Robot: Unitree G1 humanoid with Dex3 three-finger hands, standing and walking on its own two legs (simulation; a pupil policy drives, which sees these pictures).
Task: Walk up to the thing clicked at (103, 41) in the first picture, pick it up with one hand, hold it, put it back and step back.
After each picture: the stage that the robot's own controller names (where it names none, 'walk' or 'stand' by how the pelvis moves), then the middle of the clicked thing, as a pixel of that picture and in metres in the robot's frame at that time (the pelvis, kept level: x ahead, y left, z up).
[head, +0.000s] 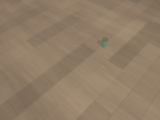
stand; (104, 42) +1.39 -0.23 -0.72
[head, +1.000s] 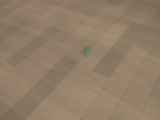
walk; (87, 52) +1.27 +0.09 -0.69
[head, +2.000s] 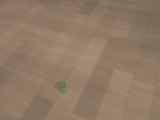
walk; (63, 87) +0.75 +0.27 -0.71
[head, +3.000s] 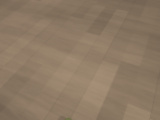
walk; out of the picture +0.46 +0.19 -0.72
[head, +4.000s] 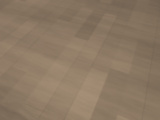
stand; out of the picture +0.35 +0.21 -0.71
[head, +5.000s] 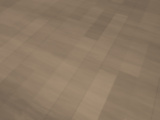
stand; out of the picture +0.33 +0.17 -0.72
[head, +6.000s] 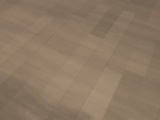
stand; out of the picture +0.33 +0.16 -0.72
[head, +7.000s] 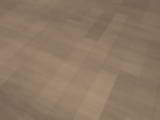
stand; out of the picture +0.34 +0.18 -0.73
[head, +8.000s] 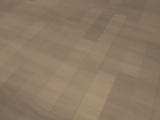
stand; out of the picture +0.33 +0.19 -0.73
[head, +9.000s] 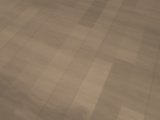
go down; out of the picture +0.33 +0.20 -0.72
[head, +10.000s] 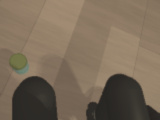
go down; (20, 64) +0.41 +0.23 -0.29
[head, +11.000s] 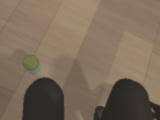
close in; (32, 65) +0.41 +0.22 -0.30
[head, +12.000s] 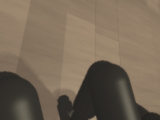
close in; out of the picture +0.40 +0.27 -0.22
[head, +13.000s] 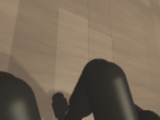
close; out of the picture +0.39 +0.28 -0.22
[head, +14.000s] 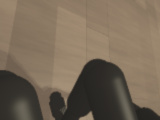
lift; out of the picture +0.38 +0.28 -0.23
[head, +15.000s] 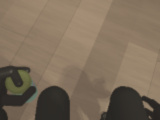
lift; (23, 87) +0.30 +0.22 -0.06
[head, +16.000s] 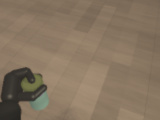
hold; (36, 92) +0.32 +0.18 +0.01
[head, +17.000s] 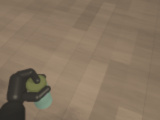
hold; (40, 92) +0.33 +0.17 -0.01
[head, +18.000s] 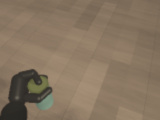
hold; (41, 93) +0.33 +0.17 -0.01
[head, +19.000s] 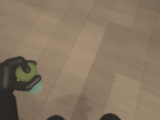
crouch; (30, 79) +0.37 +0.19 -0.07
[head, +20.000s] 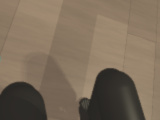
lower; out of the picture +0.44 +0.26 -0.16
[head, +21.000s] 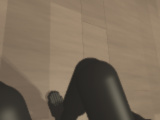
lower; out of the picture +0.41 +0.29 -0.22
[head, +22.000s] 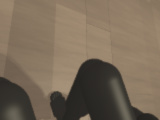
lower; out of the picture +0.40 +0.29 -0.22
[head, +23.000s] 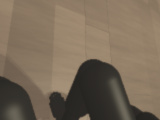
lower; out of the picture +0.40 +0.29 -0.22
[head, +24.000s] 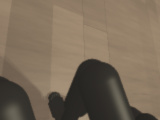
lower; out of the picture +0.40 +0.29 -0.22
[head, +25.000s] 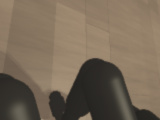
open; out of the picture +0.39 +0.28 -0.22
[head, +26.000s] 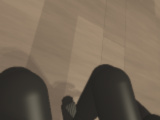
stand; out of the picture +0.39 +0.27 -0.24
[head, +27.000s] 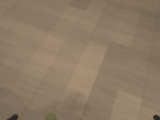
stand; out of the picture +0.35 +0.20 -0.60
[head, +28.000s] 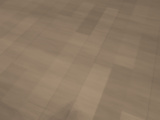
stand; out of the picture +0.34 +0.19 -0.67
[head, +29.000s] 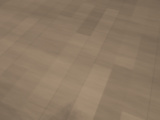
stand; out of the picture +0.34 +0.19 -0.67
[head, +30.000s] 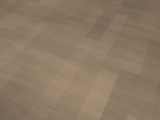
stand; out of the picture +0.36 +0.17 -0.72
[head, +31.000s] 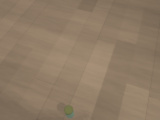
walk; (69, 111) +0.42 +0.13 -0.70
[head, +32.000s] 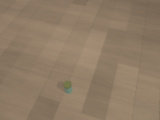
walk; (68, 87) +0.65 +0.17 -0.70
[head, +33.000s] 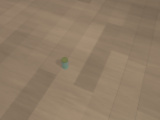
stand; (65, 63) +0.98 +0.19 -0.70
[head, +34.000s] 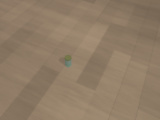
stand; (68, 61) +1.01 +0.17 -0.71
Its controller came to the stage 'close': yes
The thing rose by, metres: 0.70
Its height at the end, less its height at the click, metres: +0.00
